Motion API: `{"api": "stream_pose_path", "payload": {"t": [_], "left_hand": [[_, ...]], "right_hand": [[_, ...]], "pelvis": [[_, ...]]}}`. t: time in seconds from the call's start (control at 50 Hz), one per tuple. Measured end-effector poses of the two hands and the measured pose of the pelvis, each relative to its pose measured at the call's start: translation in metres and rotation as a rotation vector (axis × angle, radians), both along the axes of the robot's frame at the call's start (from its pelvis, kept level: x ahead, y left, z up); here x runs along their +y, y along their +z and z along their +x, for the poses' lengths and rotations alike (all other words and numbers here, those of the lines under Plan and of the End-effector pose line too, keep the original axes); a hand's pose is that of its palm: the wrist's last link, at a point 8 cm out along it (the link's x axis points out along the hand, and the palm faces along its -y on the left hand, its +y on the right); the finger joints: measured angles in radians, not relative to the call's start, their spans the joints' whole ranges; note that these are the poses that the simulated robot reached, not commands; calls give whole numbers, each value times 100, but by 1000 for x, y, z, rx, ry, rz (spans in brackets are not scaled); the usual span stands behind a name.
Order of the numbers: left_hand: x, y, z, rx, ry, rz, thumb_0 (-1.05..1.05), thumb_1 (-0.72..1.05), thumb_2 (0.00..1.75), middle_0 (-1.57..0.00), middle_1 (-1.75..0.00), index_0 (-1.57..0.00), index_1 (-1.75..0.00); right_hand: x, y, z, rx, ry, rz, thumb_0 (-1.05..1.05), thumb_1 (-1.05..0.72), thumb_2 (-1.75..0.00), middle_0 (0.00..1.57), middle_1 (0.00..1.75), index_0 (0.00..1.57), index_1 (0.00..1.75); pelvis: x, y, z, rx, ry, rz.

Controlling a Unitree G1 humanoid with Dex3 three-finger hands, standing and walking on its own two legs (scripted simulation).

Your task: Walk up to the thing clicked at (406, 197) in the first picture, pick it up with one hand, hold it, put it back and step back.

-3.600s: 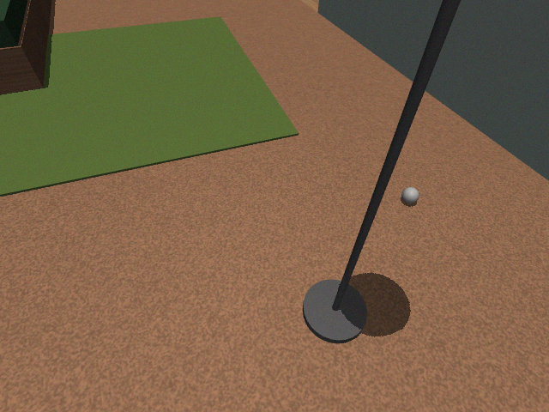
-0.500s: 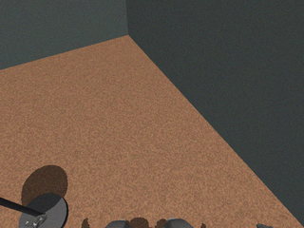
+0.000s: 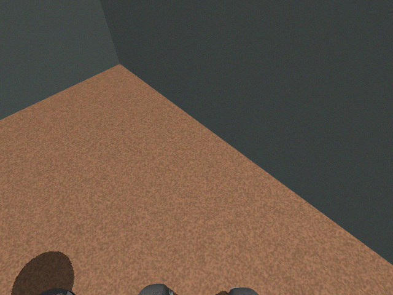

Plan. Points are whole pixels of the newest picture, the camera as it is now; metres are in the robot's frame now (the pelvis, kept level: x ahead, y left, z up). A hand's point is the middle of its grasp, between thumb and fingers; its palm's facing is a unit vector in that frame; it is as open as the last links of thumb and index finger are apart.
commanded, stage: walk up
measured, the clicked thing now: out of the picture +0.37 +1.36 -0.71
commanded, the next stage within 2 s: stand in 1.08 s
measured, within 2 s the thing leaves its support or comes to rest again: neither
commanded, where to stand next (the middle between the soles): +0.08 +0.04 m, yaw -5 degrees
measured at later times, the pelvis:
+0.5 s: pelvis +0.01 +0.03 +0.01, yaw -5 degrees
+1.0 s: pelvis +0.02 +0.03 +0.02, yaw -7 degrees
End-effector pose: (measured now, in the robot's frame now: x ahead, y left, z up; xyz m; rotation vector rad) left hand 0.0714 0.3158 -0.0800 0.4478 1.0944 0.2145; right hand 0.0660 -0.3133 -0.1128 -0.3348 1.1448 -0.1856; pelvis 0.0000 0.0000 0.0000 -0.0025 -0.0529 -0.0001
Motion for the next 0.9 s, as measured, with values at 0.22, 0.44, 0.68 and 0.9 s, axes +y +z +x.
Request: {"api": "stream_pose_path", "payload": {"t": [0.22,0.44,0.68,0.9], "left_hand": [[8,-14,14,16,-23,-44,1,90,90,-21,-30,-21,-30],[1,-20,30,46,-49,-101,1,90,90,-20,-30,-21,-30],[4,-12,53,92,-52,-76,1,90,90,-20,-30,-21,-30],[-4,-7,81,55,-81,-77,1,90,90,-20,-30,-21,-30]], "right_hand": [[26,-2,-32,30,-47,12,0,-90,-90,20,30,21,30],[23,13,-39,56,-105,-12,0,-90,-90,20,30,21,30],[28,14,0,33,-121,15,0,-90,-90,20,30,21,30],[28,17,17,3,-156,26,0,-90,-90,20,30,21,30]], "pelvis": [[19,0,-7,10,-48,31],[24,10,3,15,-80,7],[25,18,19,29,-99,13],[26,21,23,16,-119,19]]}}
